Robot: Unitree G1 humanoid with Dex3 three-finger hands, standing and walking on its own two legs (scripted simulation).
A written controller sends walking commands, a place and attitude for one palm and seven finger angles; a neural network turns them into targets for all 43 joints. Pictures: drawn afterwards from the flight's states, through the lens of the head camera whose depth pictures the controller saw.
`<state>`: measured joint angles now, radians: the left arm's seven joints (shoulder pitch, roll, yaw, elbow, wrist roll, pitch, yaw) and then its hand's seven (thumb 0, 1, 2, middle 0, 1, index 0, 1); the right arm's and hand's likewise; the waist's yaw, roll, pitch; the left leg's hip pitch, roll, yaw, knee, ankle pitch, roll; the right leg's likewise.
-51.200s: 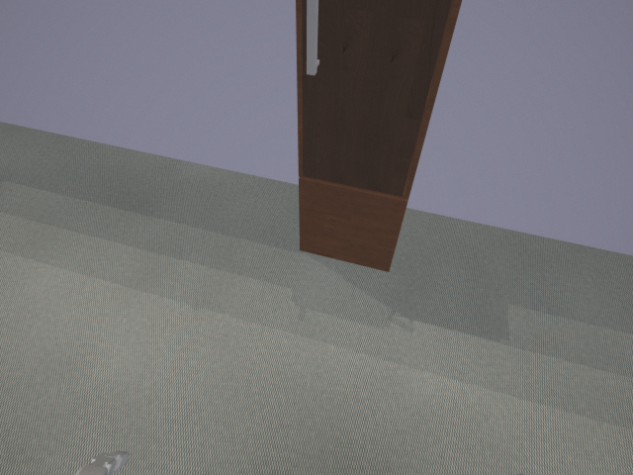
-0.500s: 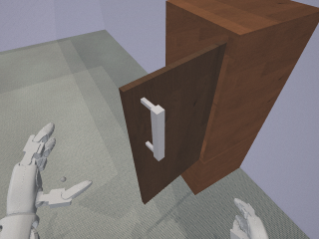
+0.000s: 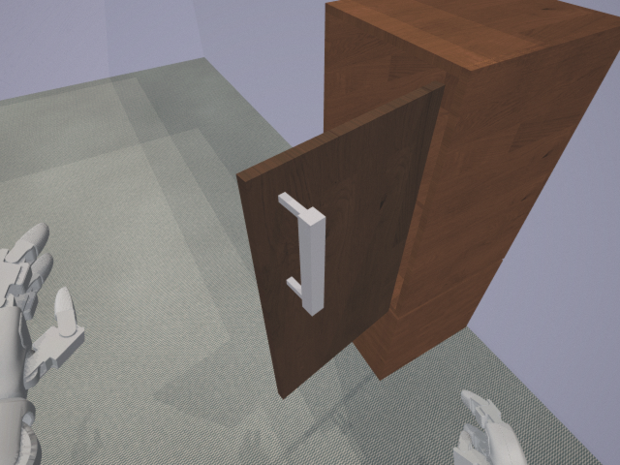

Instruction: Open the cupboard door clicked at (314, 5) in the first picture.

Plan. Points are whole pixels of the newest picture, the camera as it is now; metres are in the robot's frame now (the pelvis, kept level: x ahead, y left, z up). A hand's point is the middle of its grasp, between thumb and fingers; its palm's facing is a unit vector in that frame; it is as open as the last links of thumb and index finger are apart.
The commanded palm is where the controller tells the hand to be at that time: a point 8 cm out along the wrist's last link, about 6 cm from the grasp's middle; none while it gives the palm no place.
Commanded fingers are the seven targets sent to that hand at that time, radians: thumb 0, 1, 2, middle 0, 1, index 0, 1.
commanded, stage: draw the hand back to the body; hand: left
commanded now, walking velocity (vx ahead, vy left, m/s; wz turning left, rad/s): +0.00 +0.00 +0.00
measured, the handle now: (301, 257) +0.34 +0.06 +0.12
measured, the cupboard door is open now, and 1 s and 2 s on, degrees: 100 100 100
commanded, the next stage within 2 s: step back with the hand held close in 0.20 s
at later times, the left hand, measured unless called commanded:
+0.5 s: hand (82, 340) +0.18 +0.25 +0.15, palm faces +0.41 -0.79 -0.45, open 7.4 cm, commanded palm +0.12 +0.29 +0.17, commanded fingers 0.00 0.90 0.90 -0.20 -0.30 -0.20 -0.30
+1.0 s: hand (23, 420) +0.11 +0.26 +0.14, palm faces +0.41 -0.78 -0.47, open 7.4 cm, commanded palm +0.05 +0.31 +0.17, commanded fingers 0.00 0.90 0.90 -0.20 -0.30 -0.20 -0.30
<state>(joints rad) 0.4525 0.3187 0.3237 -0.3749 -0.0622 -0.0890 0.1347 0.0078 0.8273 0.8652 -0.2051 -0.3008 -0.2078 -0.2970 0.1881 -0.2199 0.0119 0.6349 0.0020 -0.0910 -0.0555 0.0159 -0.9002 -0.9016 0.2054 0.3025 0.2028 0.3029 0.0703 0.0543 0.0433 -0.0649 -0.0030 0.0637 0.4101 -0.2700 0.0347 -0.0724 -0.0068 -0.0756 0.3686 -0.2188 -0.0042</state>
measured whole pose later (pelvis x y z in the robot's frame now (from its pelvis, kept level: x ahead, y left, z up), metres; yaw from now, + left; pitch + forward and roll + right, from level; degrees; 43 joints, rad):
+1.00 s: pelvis -0.09 +0.01 -0.02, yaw -1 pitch -1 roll -1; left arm 0.56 0.38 0.42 -0.52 -0.02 -0.19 0.16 0.01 0.89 0.89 -0.21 -0.30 -0.22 -0.30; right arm 0.20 -0.22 -0.01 0.55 0.02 -0.05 -0.07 0.01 -0.90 -0.90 0.21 0.30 0.20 0.30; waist 0.01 0.01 0.05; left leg -0.41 0.00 0.09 0.67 -0.30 0.06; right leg -0.41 -0.02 -0.05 0.59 -0.17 0.00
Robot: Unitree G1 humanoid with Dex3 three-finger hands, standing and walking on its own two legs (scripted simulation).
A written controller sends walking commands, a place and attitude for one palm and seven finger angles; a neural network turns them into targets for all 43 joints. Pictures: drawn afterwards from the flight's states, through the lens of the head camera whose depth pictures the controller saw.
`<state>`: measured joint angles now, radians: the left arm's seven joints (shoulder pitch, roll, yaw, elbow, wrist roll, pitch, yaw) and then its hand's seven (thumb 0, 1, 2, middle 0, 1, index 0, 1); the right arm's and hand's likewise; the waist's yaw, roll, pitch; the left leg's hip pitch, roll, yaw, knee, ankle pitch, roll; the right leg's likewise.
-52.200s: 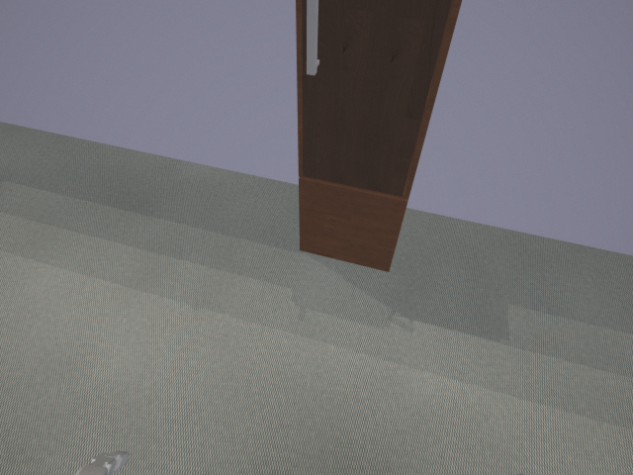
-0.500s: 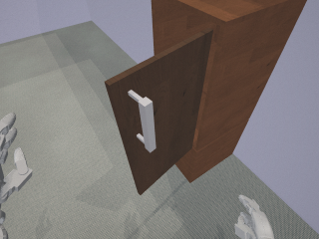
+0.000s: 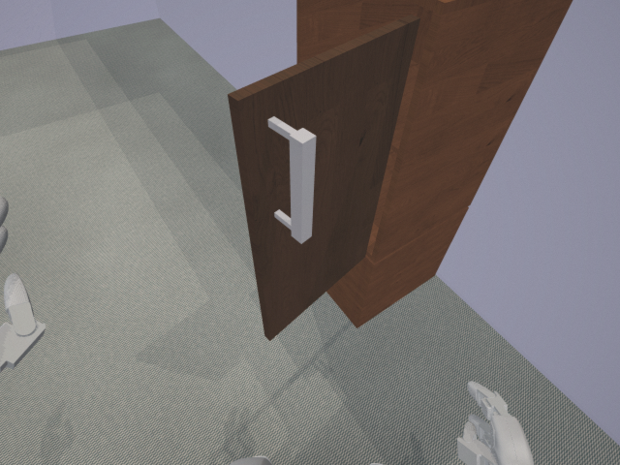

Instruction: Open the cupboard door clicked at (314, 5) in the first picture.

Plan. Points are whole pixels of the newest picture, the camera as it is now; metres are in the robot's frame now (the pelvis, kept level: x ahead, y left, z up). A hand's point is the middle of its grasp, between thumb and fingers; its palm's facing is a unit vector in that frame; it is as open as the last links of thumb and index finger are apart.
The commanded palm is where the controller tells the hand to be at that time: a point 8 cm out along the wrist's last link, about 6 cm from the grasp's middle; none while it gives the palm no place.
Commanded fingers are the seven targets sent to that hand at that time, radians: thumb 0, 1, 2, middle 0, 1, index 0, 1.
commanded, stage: step back with the hand held close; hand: left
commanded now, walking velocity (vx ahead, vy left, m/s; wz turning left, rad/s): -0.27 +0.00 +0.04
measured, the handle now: (290, 184) +0.43 +0.06 +0.14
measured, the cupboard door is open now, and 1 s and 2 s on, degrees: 100 100 100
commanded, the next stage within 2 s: stop stepping back and stand still in 0.40 s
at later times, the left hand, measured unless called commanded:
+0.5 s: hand (39, 423) +0.12 +0.21 +0.17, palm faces +0.30 -0.83 -0.47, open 7.4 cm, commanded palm +0.05 +0.27 +0.19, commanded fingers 0.00 0.90 0.90 -0.20 -0.30 -0.20 -0.30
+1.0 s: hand out of the picture +0.03 +0.23 +0.18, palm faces +0.40 -0.80 -0.45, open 7.4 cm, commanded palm -0.01 +0.27 +0.19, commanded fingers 0.00 0.90 0.90 -0.20 -0.30 -0.20 -0.30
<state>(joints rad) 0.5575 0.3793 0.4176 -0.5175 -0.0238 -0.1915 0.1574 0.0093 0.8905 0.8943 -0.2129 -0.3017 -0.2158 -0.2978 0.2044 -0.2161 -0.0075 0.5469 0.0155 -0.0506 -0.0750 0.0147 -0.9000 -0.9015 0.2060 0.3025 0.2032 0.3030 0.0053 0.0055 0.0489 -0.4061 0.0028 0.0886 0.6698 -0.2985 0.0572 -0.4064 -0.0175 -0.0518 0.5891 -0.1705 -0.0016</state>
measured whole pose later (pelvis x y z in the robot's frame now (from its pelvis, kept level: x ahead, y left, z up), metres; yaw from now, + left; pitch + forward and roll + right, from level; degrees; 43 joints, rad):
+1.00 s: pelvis -0.17 -0.03 +0.02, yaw -3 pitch -1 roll +0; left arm 0.59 0.39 0.40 -0.45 -0.03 -0.22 0.14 0.01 0.89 0.89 -0.22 -0.30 -0.22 -0.30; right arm 0.29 -0.22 0.00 0.67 0.00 -0.09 -0.09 0.02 -0.90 -0.90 0.21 0.30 0.20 0.30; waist 0.01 -0.02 -0.04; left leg -0.37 0.01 0.01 0.77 -0.33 0.00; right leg -0.22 0.02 -0.05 0.49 -0.25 -0.05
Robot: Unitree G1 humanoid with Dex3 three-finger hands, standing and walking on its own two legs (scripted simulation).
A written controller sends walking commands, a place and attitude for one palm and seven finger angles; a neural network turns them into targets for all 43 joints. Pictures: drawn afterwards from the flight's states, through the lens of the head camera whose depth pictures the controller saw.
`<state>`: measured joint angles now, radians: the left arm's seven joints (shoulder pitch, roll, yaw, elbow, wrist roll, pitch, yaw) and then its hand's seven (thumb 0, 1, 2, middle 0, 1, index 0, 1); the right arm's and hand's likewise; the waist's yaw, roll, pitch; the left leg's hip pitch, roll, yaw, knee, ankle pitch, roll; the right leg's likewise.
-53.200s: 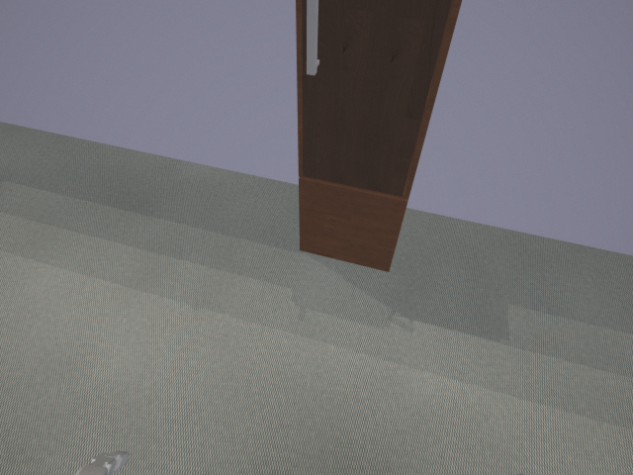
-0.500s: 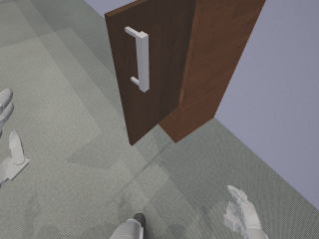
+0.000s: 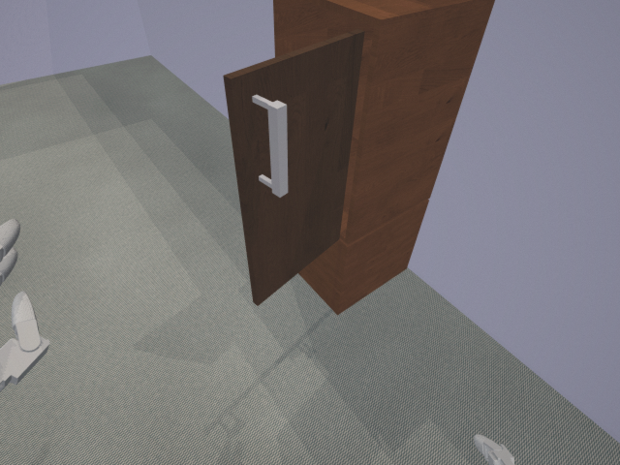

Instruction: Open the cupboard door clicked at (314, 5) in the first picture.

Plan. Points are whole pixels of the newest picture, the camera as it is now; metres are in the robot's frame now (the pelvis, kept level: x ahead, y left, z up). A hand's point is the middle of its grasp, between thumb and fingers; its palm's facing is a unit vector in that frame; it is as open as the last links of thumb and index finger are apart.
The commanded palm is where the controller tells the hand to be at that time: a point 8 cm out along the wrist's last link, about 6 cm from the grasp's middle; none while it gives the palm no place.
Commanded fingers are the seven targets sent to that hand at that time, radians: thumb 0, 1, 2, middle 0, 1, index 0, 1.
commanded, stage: stop stepping back and stand still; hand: left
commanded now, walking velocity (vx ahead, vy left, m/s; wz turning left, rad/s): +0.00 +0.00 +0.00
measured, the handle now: (270, 148) +0.59 +0.11 +0.12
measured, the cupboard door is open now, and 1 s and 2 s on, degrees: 100 100 100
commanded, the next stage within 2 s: let the arm hang, fingers relaxed in 0.72 s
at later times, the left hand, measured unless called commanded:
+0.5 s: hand out of the picture +0.14 +0.30 +0.15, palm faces +0.46 -0.78 -0.42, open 7.4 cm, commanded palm +0.08 +0.33 +0.18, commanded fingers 0.00 0.90 0.90 -0.20 -0.30 -0.20 -0.30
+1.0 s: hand out of the picture +0.11 +0.27 -0.08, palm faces +0.04 -0.91 -0.42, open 7.4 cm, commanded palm none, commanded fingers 0.00 0.90 0.90 -0.20 -0.30 -0.20 -0.30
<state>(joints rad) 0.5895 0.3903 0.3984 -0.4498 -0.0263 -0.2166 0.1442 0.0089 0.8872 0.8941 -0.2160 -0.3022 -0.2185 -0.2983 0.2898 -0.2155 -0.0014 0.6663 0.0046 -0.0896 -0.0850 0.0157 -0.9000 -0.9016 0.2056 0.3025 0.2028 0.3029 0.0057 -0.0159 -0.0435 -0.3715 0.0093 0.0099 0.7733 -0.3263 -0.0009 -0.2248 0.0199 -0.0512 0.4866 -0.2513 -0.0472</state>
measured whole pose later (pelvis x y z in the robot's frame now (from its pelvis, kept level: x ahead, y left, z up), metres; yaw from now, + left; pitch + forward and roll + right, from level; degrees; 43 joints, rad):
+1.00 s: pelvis -0.05 +0.03 -0.01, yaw +2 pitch +0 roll +0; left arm 0.25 0.31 0.08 0.48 0.04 0.02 -0.01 0.00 0.91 0.90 -0.20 -0.30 -0.20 -0.30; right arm 0.12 -0.31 -0.02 0.84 -0.02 -0.04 0.01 0.01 -0.90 -0.90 0.21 0.30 0.20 0.30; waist -0.02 0.07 0.03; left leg -0.37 -0.02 0.02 0.60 -0.23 0.03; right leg -0.37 -0.02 -0.03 0.62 -0.24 -0.01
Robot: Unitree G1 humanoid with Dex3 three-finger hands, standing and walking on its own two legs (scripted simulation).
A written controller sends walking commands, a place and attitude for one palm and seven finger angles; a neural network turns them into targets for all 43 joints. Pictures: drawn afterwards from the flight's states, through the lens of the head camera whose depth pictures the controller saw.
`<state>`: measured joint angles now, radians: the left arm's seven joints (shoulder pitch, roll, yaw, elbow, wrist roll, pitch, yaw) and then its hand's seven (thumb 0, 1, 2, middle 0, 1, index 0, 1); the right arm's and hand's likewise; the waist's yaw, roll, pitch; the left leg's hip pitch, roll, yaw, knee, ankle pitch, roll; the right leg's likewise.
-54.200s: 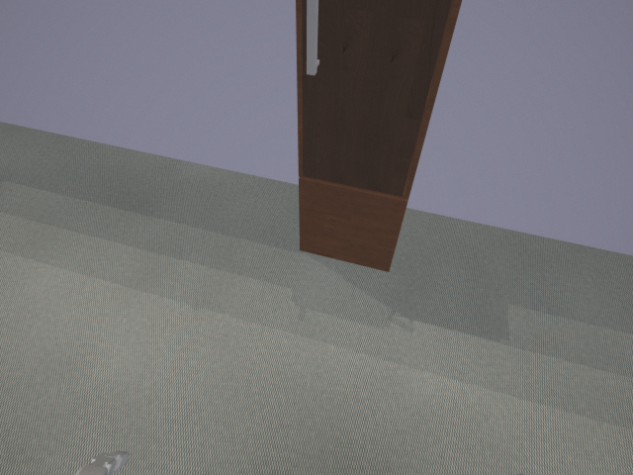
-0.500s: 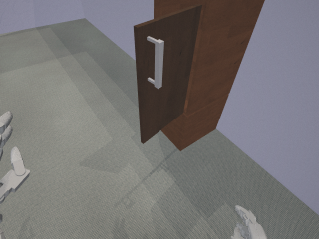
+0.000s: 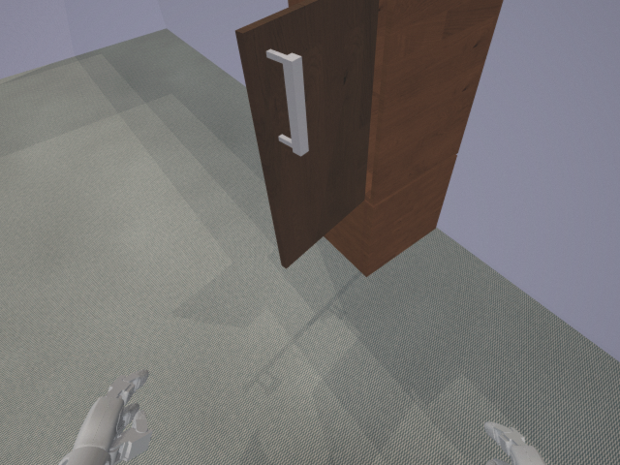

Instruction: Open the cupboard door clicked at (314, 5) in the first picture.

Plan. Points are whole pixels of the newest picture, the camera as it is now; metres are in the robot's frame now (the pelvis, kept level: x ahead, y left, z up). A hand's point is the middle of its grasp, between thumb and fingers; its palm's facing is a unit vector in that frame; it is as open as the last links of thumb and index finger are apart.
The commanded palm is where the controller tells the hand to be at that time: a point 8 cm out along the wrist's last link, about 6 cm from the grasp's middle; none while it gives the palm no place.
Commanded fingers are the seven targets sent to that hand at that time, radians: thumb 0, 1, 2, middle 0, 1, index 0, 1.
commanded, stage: let the arm hang, fingers relaxed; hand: left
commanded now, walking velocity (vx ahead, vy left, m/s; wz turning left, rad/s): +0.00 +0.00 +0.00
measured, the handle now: (287, 105) +0.65 +0.06 +0.13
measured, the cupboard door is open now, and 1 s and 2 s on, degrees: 100 100 100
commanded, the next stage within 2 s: look to check the result in 0.92 s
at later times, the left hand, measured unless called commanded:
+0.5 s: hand out of the picture +0.04 +0.23 -0.14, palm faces +0.03 -0.93 -0.36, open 7.3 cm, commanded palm none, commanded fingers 0.00 0.90 0.90 -0.20 -0.30 -0.20 -0.30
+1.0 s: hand out of the picture +0.14 +0.20 -0.14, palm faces -0.02 -0.96 -0.30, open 7.3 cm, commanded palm none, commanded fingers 0.00 0.90 0.90 -0.20 -0.30 -0.20 -0.30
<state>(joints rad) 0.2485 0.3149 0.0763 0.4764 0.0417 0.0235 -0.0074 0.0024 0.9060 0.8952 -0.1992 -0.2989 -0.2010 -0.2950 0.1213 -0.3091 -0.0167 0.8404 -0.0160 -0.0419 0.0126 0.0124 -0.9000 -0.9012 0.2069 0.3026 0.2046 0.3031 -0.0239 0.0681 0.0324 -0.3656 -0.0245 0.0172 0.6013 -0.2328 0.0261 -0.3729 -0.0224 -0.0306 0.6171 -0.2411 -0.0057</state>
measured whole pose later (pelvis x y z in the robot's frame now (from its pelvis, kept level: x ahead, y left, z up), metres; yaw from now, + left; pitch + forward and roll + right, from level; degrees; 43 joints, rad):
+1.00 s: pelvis +0.06 -0.03 +0.02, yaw +1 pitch -1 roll +0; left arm 0.09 0.28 0.01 1.12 0.01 -0.02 0.00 0.00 0.91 0.89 -0.20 -0.30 -0.21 -0.30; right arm 0.12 -0.31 -0.02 1.12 -0.01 0.00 -0.01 0.01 -0.90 -0.90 0.20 0.30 0.20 0.30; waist -0.01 0.01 0.07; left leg -0.12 0.01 -0.01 0.33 -0.18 -0.02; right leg -0.13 0.02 -0.06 0.34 -0.20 -0.04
